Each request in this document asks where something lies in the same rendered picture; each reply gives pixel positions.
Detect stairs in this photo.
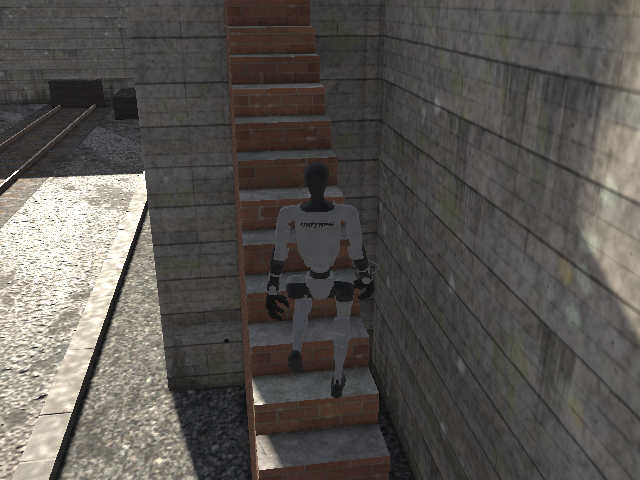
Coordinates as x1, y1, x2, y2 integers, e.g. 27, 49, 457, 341
224, 0, 390, 480

